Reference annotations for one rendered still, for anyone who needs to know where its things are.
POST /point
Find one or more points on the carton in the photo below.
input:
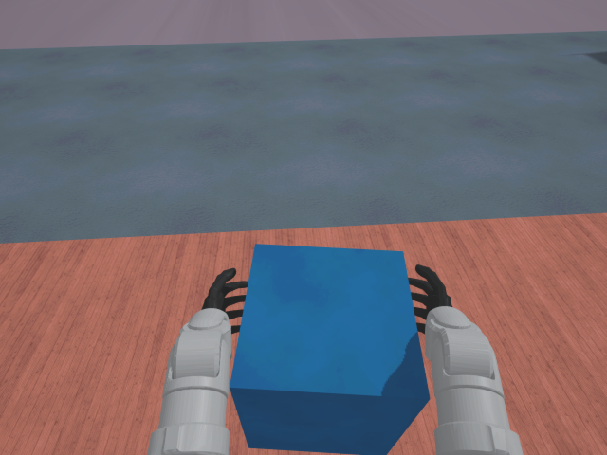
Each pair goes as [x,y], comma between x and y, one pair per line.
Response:
[328,357]

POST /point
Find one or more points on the robot right hand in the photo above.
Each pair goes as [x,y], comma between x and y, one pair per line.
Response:
[434,288]

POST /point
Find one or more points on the robot left forearm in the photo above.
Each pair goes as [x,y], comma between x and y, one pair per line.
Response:
[193,412]

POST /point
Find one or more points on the robot right forearm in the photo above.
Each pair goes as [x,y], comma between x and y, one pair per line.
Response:
[471,409]

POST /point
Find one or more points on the robot left hand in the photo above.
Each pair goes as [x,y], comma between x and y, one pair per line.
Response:
[218,291]

